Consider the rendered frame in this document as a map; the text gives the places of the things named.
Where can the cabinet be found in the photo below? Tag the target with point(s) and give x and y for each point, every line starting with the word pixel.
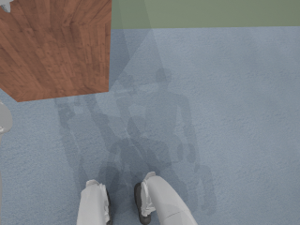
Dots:
pixel 55 48

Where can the left robot upper arm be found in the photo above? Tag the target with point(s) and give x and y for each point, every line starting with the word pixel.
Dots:
pixel 6 123

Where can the robot right thigh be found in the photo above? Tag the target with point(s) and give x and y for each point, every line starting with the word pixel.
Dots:
pixel 170 208

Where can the left robot shin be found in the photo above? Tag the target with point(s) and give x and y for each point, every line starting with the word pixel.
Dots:
pixel 106 211

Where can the left robot hand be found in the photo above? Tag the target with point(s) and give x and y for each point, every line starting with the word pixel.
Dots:
pixel 5 5

